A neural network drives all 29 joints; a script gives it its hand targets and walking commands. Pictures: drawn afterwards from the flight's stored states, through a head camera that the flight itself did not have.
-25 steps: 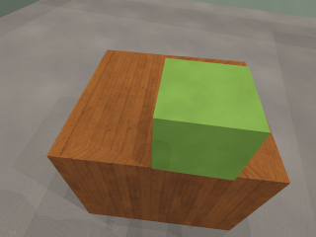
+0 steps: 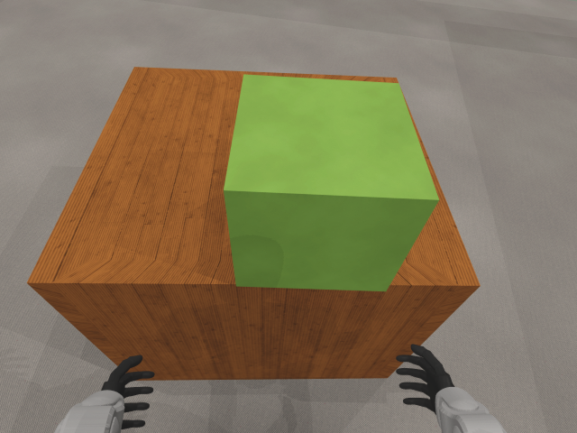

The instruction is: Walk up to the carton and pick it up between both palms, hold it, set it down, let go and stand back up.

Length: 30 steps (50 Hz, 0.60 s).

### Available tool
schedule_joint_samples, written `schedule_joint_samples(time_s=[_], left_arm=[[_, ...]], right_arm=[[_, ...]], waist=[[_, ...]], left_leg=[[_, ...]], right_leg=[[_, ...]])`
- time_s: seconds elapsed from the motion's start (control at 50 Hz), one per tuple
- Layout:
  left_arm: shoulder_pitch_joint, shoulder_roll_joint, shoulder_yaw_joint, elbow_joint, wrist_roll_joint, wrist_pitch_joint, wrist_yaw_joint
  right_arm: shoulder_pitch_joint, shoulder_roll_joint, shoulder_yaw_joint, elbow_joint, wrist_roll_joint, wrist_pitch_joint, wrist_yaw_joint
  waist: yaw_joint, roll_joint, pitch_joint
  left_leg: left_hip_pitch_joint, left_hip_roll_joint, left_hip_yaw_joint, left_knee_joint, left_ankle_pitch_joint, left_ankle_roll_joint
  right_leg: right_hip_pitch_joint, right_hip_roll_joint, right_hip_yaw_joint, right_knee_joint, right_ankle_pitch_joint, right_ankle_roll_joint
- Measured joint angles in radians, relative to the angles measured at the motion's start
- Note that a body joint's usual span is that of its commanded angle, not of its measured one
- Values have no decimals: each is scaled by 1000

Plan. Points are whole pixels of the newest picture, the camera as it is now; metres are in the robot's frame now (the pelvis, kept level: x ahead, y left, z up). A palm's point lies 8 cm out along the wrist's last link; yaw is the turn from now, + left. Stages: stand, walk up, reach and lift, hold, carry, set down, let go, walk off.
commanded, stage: reach and lift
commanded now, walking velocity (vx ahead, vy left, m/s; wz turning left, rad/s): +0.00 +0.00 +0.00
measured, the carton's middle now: (316, 185) +0.52 -0.06 +0.02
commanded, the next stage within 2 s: none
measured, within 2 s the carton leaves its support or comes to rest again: neither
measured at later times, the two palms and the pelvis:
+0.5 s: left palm (104, 409) +0.18 +0.24 -0.07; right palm (443, 417) +0.16 -0.22 -0.07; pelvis +0.00 +0.01 +0.01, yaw -2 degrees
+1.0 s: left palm (103, 408) +0.18 +0.24 -0.05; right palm (448, 429) +0.15 -0.22 -0.06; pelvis +0.00 +0.03 +0.01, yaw -3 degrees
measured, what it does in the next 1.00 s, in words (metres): stands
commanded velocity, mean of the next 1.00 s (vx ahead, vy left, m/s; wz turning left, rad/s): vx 0.00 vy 0.00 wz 0.00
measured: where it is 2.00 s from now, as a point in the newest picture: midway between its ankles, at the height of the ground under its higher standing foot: outside the picture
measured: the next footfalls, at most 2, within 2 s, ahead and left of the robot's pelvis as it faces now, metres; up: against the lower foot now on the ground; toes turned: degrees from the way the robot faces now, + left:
none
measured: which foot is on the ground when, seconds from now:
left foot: down 0.00-1.00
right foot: down 0.00-1.00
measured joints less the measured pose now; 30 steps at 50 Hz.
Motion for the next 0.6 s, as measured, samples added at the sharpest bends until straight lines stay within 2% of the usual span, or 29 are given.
schedule_joint_samples(time_s=[0.12,0.22,0.28,0.34,0.46,0.6], left_arm=[[94,-5,28,79,-14,-71,7],[75,63,41,99,-91,-193,47],[41,84,26,90,-132,-262,64],[15,75,-1,93,-154,-311,62],[41,21,-52,132,-142,-370,43],[115,4,-75,180,-112,-432,70]], right_arm=[[158,-19,-40,-142,-75,12,-11],[191,57,-97,-211,-134,-40,8],[166,93,-112,-204,-141,-93,5],[136,105,-110,-173,-135,-144,-5],[155,70,-97,-115,-132,-217,-14],[217,21,-144,-98,-137,-243,29]], waist=[[37,-8,54],[61,-29,59],[54,-23,41],[36,-2,20],[12,35,-20],[24,5,-7]], left_leg=[[36,-3,24,-87,34,22],[-84,10,25,-46,40,7],[-127,11,23,-24,38,-3],[-116,8,25,-28,36,2],[22,-3,42,-112,51,20],[129,-9,52,-179,72,30]], right_leg=[[8,0,19,-46,33,-3],[-114,9,21,-7,41,-10],[-154,10,20,8,42,-9],[-137,7,23,-7,48,-2],[5,0,38,-109,77,16],[112,-3,46,-181,103,22]])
